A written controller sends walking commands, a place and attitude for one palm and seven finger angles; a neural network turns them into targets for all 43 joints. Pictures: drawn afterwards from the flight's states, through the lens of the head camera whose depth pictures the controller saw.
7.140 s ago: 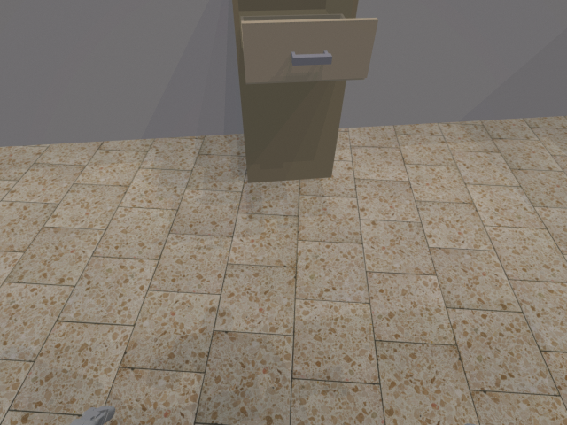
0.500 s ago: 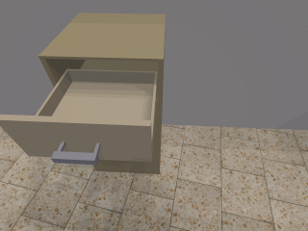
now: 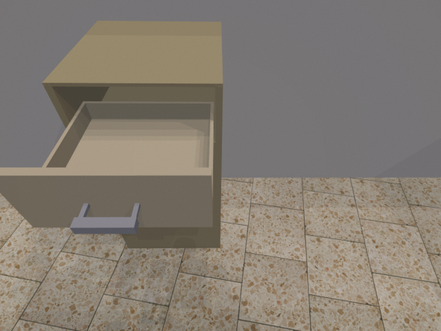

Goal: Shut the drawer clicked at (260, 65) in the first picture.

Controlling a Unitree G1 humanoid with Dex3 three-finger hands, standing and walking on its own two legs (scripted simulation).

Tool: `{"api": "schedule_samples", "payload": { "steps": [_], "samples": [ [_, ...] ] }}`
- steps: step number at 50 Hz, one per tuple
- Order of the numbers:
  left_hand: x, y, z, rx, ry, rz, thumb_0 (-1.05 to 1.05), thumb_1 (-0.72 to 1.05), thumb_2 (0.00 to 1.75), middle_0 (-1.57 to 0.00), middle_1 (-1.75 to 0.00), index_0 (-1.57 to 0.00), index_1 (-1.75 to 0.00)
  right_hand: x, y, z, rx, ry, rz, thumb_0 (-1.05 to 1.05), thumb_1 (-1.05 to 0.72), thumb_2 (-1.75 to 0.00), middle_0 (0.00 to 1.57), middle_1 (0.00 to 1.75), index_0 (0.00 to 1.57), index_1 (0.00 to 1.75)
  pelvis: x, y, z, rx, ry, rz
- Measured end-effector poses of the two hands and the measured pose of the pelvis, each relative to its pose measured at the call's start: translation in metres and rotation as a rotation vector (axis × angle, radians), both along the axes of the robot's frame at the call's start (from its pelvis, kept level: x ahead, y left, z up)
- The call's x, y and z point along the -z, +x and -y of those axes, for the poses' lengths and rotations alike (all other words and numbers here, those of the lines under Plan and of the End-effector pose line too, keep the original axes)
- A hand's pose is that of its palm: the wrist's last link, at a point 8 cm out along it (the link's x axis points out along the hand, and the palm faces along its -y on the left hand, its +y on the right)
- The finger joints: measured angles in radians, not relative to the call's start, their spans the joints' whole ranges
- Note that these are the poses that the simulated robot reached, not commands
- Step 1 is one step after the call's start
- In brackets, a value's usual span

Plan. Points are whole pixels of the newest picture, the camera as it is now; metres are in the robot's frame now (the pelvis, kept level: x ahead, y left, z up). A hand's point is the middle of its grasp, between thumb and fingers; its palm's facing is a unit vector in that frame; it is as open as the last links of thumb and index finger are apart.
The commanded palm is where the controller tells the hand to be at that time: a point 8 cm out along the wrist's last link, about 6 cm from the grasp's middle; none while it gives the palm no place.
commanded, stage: come to a stop and stand still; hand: left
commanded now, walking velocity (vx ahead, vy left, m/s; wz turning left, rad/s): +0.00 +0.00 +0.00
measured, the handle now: (108, 216) +0.31 +0.25 +0.02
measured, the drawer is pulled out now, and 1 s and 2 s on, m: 0.30 0.30 0.29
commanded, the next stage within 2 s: look again from close up in 0.96 s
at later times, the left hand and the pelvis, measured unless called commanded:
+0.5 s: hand out of the picture +0.03 +0.21 -0.17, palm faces +0.05 -0.97 -0.22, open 7.3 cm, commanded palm none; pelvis +0.01 +0.04 +0.00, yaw +0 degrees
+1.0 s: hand out of the picture +0.02 +0.19 -0.18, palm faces +0.03 -0.99 -0.14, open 7.4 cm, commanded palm none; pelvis +0.04 +0.04 +0.00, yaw -1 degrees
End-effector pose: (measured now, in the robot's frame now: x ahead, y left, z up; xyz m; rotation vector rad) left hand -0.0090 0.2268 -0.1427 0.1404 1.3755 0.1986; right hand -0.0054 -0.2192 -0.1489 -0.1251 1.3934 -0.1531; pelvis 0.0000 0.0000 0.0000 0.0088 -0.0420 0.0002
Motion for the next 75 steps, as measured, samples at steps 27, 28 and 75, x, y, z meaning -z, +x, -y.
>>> {"api": "schedule_samples", "payload": {
  "steps": [27,28,75],
  "samples": [
    [-0.001,0.022,-0.030,0.013,-0.004,0.028,0.00,0.92,0.90,-0.20,-0.30,-0.20,-0.30,0.005,0.007,-0.052,-0.034,0.045,-0.006,0.02,-0.92,-0.90,0.20,0.30,0.20,0.29,0.003,0.015,-0.038,-0.003,-0.003,-0.028],
    [0.000,0.018,-0.028,0.011,-0.011,0.012,0.00,0.92,0.90,-0.20,-0.30,-0.20,-0.30,0.005,0.010,-0.050,-0.035,0.037,-0.003,0.02,-0.92,-0.90,0.20,0.30,0.20,0.29,0.002,0.017,-0.038,-0.001,-0.003,-0.029],
    [0.007,0.027,-0.014,0.020,-0.071,-0.051,0.00,0.91,0.90,-0.20,-0.30,-0.20,-0.30,-0.003,0.019,-0.063,0.006,0.028,-0.042,0.00,-0.91,-0.90,0.20,0.30,0.20,0.29,-0.001,0.040,-0.043,0.019,-0.004,-0.014]
  ]
}}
